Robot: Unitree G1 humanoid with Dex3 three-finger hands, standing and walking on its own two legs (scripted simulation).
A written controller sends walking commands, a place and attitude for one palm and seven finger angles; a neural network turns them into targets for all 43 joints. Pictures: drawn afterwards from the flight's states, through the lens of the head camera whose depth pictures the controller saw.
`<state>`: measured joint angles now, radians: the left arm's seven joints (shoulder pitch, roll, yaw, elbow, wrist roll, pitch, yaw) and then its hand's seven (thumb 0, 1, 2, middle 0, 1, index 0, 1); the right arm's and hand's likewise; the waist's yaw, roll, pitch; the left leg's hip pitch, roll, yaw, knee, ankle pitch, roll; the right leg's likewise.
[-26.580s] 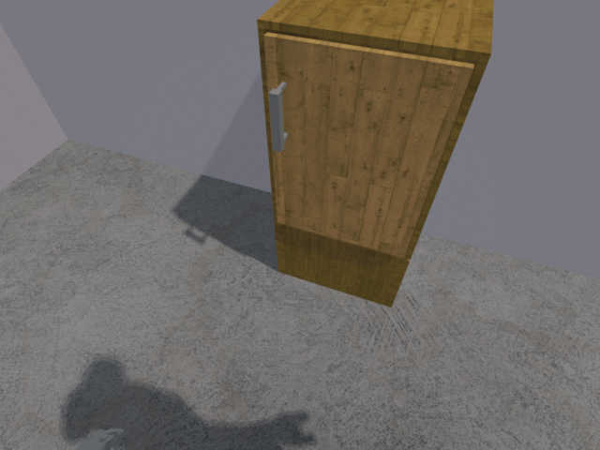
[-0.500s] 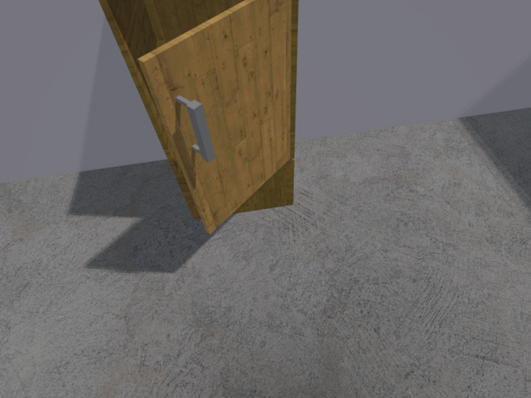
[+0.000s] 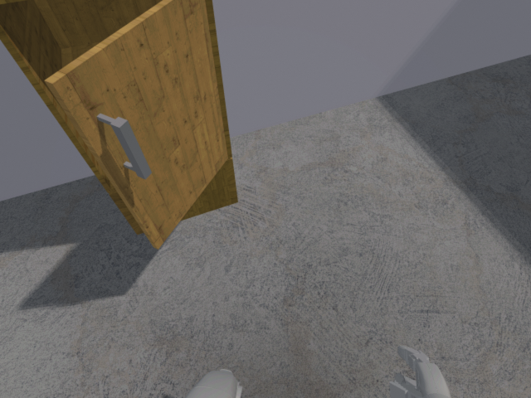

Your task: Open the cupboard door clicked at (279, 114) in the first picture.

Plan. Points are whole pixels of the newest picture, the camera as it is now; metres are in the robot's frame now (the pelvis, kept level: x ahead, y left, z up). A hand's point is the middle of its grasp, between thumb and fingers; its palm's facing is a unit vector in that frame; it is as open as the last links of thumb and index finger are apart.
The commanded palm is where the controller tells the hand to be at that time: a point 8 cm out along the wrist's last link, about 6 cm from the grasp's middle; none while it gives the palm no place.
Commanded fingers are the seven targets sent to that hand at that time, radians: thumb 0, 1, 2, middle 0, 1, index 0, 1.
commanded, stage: walk to a spot facing it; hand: left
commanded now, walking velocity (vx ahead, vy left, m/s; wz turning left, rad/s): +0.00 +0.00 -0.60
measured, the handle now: (125, 147) +0.52 +0.36 -0.01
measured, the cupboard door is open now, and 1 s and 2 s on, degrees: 41 41 41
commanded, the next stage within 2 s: none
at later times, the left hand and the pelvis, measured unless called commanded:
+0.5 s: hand (185, 347) +0.20 +0.18 -0.17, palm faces -0.36 -0.89 -0.27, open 7.4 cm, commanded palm none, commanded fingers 0.00 0.90 0.90 -0.20 -0.30 -0.20 -0.30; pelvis +0.00 +0.01 -0.02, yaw -20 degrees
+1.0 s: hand (233, 319) +0.26 +0.10 -0.17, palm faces -0.62 -0.77 -0.15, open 7.4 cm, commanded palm none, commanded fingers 0.00 0.90 0.90 -0.20 -0.30 -0.20 -0.30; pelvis +0.07 +0.00 +0.00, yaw -39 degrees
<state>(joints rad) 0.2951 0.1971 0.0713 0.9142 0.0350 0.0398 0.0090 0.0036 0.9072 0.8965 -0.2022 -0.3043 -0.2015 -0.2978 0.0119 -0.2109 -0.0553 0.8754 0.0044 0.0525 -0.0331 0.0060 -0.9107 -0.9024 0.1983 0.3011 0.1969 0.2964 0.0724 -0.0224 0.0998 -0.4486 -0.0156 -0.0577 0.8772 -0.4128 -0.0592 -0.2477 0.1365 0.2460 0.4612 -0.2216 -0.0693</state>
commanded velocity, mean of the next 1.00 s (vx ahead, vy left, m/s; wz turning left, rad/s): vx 0.14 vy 0.00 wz -0.60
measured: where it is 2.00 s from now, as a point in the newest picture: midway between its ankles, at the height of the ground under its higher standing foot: (388, 361)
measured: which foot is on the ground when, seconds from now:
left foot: up 0.00-0.08, down 0.10-0.50, up 0.52-0.80, down 0.82-1.00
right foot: down 0.00-0.10, up 0.12-0.48, down 0.50-0.82, up 0.84-1.00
